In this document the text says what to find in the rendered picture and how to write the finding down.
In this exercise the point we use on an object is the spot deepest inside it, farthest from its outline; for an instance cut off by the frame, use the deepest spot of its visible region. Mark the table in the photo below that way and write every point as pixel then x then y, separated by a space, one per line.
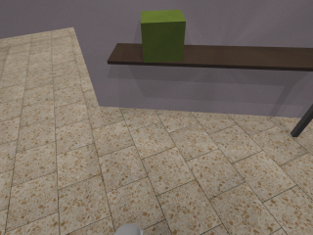
pixel 227 57

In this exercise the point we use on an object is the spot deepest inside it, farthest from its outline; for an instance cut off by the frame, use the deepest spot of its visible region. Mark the left robot thigh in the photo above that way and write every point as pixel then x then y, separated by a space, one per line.
pixel 129 229

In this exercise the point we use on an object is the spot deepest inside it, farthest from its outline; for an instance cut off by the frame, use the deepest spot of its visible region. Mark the carton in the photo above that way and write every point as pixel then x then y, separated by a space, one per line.
pixel 163 36

